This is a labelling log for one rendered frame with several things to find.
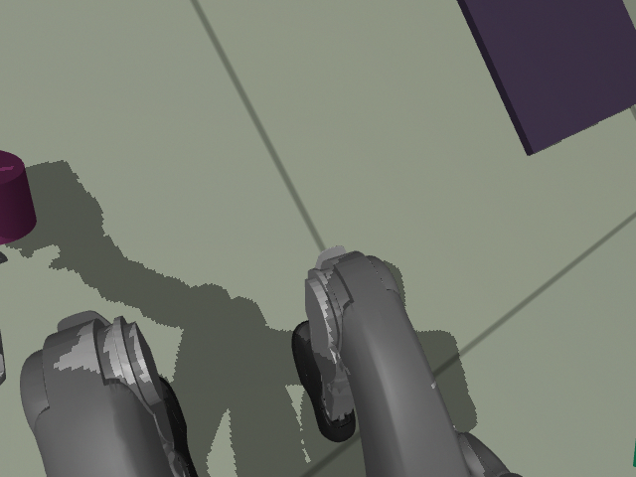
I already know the left robot foot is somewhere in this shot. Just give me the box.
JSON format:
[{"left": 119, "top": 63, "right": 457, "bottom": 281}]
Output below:
[{"left": 159, "top": 377, "right": 198, "bottom": 477}]

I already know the right robot foot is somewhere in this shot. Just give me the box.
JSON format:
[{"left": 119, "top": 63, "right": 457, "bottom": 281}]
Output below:
[{"left": 291, "top": 320, "right": 356, "bottom": 442}]

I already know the right robot hand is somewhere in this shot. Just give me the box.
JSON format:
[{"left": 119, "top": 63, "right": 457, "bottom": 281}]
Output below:
[{"left": 453, "top": 424, "right": 511, "bottom": 477}]

